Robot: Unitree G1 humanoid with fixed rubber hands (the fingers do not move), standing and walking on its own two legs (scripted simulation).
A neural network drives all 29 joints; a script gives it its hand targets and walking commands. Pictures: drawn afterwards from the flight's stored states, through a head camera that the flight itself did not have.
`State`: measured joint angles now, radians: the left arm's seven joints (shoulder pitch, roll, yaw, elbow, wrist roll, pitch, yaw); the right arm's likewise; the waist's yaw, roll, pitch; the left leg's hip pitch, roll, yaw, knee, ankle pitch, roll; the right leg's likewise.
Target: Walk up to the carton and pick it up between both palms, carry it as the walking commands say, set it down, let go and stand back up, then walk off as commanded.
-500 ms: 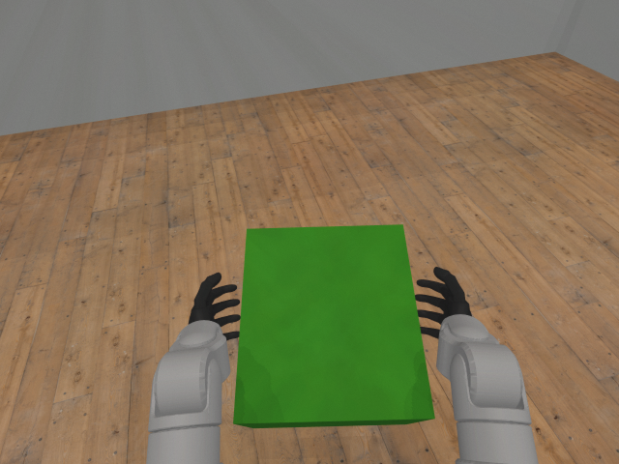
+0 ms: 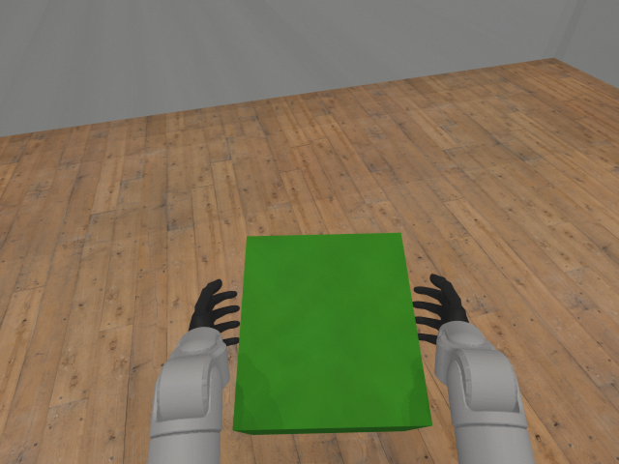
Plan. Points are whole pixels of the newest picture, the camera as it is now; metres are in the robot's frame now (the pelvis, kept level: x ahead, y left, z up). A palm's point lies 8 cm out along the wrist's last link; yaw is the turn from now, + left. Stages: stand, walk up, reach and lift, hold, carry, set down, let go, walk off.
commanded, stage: carry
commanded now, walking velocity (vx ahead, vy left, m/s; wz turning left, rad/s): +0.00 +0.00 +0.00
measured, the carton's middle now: (326, 334) +0.32 +0.01 -0.03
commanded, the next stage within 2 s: hold in 0.72 s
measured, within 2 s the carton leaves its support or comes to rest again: neither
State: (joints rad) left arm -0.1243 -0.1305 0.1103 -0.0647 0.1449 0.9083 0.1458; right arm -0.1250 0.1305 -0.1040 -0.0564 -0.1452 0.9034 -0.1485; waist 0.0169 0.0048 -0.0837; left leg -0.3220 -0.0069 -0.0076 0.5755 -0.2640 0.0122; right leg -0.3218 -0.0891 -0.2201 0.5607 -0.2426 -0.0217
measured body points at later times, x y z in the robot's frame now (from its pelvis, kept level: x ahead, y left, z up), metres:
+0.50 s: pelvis +0.00 +0.00 +0.00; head -0.02 +0.00 +0.45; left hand +0.28 +0.17 +0.05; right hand +0.28 -0.15 +0.05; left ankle +0.02 +0.11 -0.73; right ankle +0.04 -0.11 -0.73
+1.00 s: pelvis +0.00 +0.01 +0.01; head -0.04 +0.01 +0.46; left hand +0.30 +0.13 +0.04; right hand +0.26 -0.19 +0.05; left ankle +0.02 +0.11 -0.73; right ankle +0.04 -0.11 -0.73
